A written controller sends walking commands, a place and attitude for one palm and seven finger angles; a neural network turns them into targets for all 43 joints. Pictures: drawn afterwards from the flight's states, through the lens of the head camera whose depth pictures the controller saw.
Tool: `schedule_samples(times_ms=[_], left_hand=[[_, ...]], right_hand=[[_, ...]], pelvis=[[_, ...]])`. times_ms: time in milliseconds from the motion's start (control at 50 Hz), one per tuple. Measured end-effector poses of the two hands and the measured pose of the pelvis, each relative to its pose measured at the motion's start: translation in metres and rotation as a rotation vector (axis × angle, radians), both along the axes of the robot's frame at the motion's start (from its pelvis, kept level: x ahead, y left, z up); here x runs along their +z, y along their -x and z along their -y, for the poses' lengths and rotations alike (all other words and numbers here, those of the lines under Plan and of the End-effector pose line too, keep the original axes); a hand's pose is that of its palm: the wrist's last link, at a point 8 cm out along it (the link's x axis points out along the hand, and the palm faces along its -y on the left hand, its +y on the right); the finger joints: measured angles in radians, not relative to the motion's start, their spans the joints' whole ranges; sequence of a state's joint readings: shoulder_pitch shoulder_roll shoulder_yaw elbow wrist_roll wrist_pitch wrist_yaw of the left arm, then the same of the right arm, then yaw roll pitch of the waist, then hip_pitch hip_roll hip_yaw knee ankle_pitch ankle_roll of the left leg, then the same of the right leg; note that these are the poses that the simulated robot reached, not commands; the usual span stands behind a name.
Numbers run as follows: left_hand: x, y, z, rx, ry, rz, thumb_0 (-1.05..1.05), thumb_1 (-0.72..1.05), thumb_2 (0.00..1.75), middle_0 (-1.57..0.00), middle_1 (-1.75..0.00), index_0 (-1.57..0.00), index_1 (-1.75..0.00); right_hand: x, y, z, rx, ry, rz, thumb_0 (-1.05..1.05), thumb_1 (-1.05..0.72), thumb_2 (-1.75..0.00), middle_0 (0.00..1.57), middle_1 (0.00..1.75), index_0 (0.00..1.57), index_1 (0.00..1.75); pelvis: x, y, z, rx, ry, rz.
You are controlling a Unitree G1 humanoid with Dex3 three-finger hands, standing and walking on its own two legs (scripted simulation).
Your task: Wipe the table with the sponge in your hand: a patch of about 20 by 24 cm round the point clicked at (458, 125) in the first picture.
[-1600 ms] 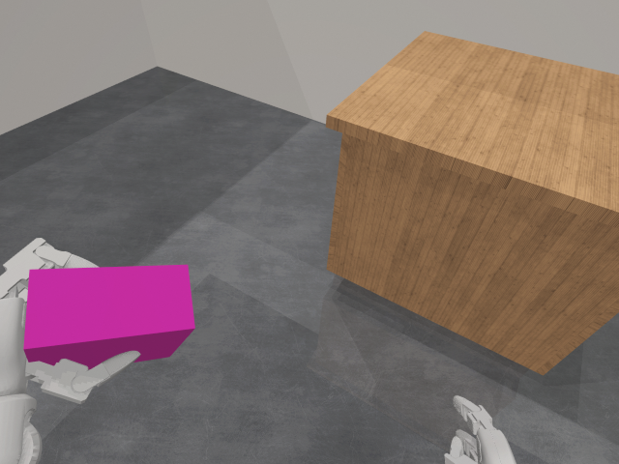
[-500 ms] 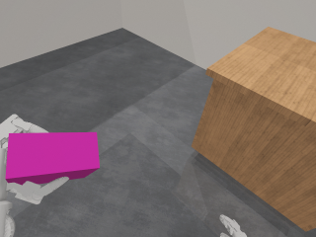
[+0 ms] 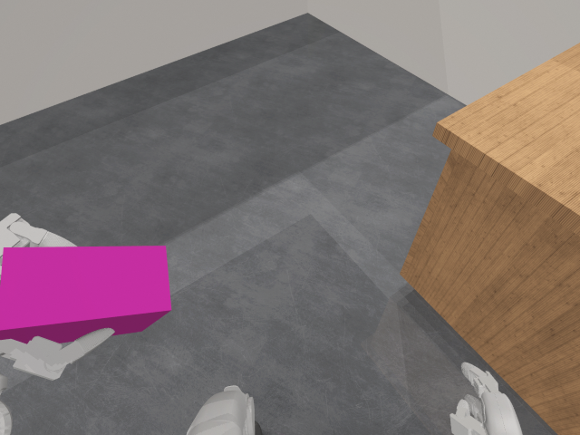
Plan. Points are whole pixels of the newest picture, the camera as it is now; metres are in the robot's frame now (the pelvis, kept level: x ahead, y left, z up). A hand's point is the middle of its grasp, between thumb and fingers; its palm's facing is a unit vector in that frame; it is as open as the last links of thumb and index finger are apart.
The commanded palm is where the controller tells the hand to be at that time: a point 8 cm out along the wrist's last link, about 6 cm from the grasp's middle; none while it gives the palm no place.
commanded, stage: walk to a spot facing it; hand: left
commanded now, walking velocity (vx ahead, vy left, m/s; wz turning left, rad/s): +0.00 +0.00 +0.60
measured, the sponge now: (110, 295) +0.23 +0.19 +0.14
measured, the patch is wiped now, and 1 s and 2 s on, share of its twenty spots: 0.00 0.00 0.00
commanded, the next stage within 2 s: none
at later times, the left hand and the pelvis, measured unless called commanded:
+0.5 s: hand (9, 362) +0.16 +0.23 +0.19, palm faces +0.62 -0.64 -0.46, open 10.5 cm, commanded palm +0.11 +0.25 +0.17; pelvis +0.04 -0.06 -0.01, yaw +16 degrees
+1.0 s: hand out of the picture +0.03 +0.20 +0.17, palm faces +0.78 -0.48 -0.42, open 10.5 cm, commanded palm -0.04 +0.20 +0.17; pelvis -0.02 -0.12 -0.01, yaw +33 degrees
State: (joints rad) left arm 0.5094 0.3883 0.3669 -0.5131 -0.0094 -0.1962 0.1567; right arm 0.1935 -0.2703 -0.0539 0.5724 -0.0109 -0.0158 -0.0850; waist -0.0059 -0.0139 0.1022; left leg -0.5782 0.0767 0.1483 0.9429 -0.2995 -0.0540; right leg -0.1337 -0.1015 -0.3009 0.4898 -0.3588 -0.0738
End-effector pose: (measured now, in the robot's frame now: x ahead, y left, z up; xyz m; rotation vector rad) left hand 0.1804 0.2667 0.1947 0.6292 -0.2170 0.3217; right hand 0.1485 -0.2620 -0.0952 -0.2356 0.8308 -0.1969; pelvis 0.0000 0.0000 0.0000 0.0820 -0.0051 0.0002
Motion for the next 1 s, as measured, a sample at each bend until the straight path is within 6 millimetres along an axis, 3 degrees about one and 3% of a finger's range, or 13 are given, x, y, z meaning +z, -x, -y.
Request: schedule_samples(times_ms=[100,180,280,380,460,540,640,760,880,940,1000], left_hand=[[0.004,-0.003,-0.009,0.060,-0.002,0.051,-0.01,-0.52,0.97,-0.71,-1.33,-0.70,-1.33],[-0.004,-0.011,-0.018,0.065,0.027,0.122,-0.01,-0.52,0.97,-0.71,-1.33,-0.70,-1.33],[-0.008,-0.016,-0.021,0.060,0.043,0.147,-0.01,-0.52,0.98,-0.71,-1.33,-0.70,-1.33],[0.003,0.022,-0.009,0.098,0.030,0.139,-0.01,-0.52,0.98,-0.71,-1.33,-0.70,-1.33],[0.010,0.059,0.006,0.200,0.018,0.139,-0.01,-0.52,0.98,-0.71,-1.33,-0.70,-1.33],[0.002,0.085,0.023,0.345,0.030,0.136,-0.01,-0.52,0.98,-0.71,-1.33,-0.70,-1.33],[-0.019,0.098,0.051,0.446,0.142,0.105,-0.01,-0.52,0.98,-0.71,-1.33,-0.70,-1.33],[-0.006,0.113,0.073,0.408,0.106,0.088,-0.01,-0.52,0.98,-0.71,-1.33,-0.70,-1.33],[0.005,0.155,0.066,0.456,0.032,0.151,-0.01,-0.52,0.98,-0.71,-1.33,-0.70,-1.33],[-0.005,0.184,0.058,0.502,0.038,0.178,-0.01,-0.52,0.98,-0.71,-1.33,-0.70,-1.33],[-0.015,0.208,0.058,0.544,0.063,0.146,-0.01,-0.52,0.98,-0.71,-1.33,-0.70,-1.33]], right_hand=[[-0.001,-0.036,-0.017,0.053,-0.016,0.017,0.01,-0.91,-0.90,0.20,0.30,0.20,0.30],[-0.008,-0.066,-0.038,0.073,-0.033,0.083,0.01,-0.91,-0.90,0.20,0.30,0.20,0.30],[0.001,-0.082,-0.070,0.182,-0.115,0.095,0.01,-0.91,-0.90,0.20,0.30,0.20,0.30],[0.014,-0.087,-0.072,0.266,-0.135,0.106,0.01,-0.90,-0.90,0.21,0.30,0.20,0.30],[0.013,-0.091,-0.058,0.330,-0.126,0.102,0.01,-0.90,-0.90,0.21,0.30,0.20,0.30],[0.000,-0.099,-0.038,0.397,-0.129,0.101,0.01,-0.90,-0.90,0.21,0.30,0.20,0.30],[-0.013,-0.106,-0.009,0.462,-0.097,0.058,0.01,-0.90,-0.90,0.20,0.30,0.20,0.30],[0.007,-0.110,0.012,0.447,-0.049,0.074,0.01,-0.90,-0.90,0.20,0.30,0.20,0.30],[0.019,-0.111,0.010,0.501,0.017,0.104,0.01,-0.91,-0.90,0.20,0.30,0.20,0.30],[0.018,-0.107,-0.001,0.536,0.037,0.116,0.01,-0.91,-0.90,0.20,0.30,0.20,0.30],[0.019,-0.092,-0.017,0.588,-0.003,0.107,0.01,-0.91,-0.90,0.20,0.30,0.20,0.30]], pelvis=[[-0.006,-0.022,0.000,0.032,-0.007,-0.013],[-0.023,-0.040,-0.008,0.049,0.028,0.002],[-0.019,-0.037,0.007,0.140,0.059,0.048],[-0.011,-0.036,0.027,0.193,0.102,0.045],[-0.008,-0.037,0.046,0.245,0.126,0.034],[-0.015,-0.035,0.074,0.293,0.117,0.030],[-0.015,-0.025,0.100,0.365,0.073,0.056],[-0.003,-0.019,0.117,0.436,0.035,0.045],[-0.008,-0.002,0.120,0.508,0.063,0.009],[-0.017,0.013,0.117,0.536,0.056,0.009],[-0.014,0.024,0.122,0.567,0.065,0.031]])
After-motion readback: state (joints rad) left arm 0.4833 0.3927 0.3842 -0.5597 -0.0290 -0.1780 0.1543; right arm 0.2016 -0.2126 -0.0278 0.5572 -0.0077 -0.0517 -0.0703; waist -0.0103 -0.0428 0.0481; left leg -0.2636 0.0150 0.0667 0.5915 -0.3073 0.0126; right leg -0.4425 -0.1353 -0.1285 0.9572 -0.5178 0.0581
